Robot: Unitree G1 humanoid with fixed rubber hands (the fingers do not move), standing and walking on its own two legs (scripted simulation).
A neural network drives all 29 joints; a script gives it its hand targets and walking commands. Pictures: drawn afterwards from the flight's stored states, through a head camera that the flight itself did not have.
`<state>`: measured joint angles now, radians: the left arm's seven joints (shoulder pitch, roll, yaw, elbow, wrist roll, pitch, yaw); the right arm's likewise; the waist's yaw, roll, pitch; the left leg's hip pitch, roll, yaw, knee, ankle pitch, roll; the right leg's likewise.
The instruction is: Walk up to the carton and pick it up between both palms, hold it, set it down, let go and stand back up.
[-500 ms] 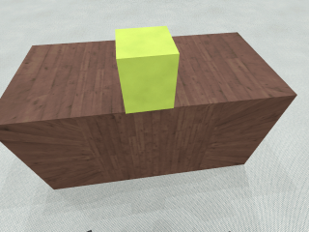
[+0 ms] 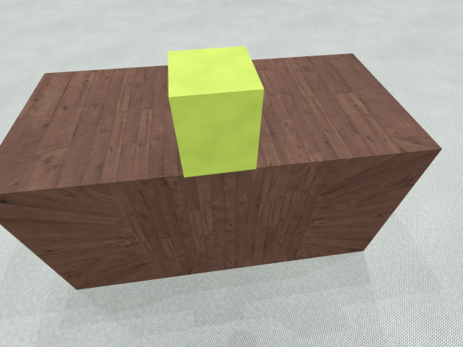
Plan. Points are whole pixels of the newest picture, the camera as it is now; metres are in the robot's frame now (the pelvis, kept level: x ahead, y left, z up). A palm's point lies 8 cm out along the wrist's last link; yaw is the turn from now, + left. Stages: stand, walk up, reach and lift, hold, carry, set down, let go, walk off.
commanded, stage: stand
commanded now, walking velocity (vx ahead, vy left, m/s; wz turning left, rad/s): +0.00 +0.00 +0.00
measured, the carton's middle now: (214, 112) +0.68 +0.07 +0.03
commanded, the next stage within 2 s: none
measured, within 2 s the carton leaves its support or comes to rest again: neither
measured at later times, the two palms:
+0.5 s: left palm out of the picture +0.01 +0.21 -0.14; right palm out of the picture +0.01 -0.21 -0.14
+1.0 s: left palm out of the picture -0.01 +0.19 -0.14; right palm out of the picture -0.02 -0.21 -0.14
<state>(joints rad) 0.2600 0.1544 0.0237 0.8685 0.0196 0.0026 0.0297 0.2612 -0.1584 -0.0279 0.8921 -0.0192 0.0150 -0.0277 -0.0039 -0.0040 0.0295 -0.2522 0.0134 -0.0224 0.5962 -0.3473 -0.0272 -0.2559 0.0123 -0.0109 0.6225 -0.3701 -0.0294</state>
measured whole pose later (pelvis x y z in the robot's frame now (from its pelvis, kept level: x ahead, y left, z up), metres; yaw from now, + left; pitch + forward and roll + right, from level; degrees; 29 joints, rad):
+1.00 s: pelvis +0.01 -0.01 +0.01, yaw -1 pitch -3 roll +0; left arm 0.29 0.09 0.02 1.16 0.01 -0.02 0.05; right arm 0.27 -0.10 -0.01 1.20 -0.01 0.02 -0.05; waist 0.00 0.01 0.07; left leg -0.11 0.05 -0.02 0.44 -0.29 -0.05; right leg -0.11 0.04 -0.01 0.46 -0.30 -0.05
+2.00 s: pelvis +0.01 -0.04 +0.01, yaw +0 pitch -2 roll +0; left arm 0.31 0.09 0.01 1.16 0.01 -0.02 0.05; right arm 0.29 -0.08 0.00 1.21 -0.01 0.02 -0.05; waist 0.00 0.02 0.07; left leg -0.12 0.09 -0.05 0.44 -0.28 -0.09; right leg -0.12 0.09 -0.04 0.44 -0.29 -0.09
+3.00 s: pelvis +0.02 -0.04 +0.01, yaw +0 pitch -2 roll +0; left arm 0.32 0.09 0.01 1.15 0.01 -0.03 0.05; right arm 0.29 -0.08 -0.01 1.20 -0.01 0.01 -0.06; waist 0.00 0.01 0.06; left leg -0.10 0.09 -0.04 0.44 -0.31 -0.09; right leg -0.10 0.09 -0.03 0.43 -0.31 -0.09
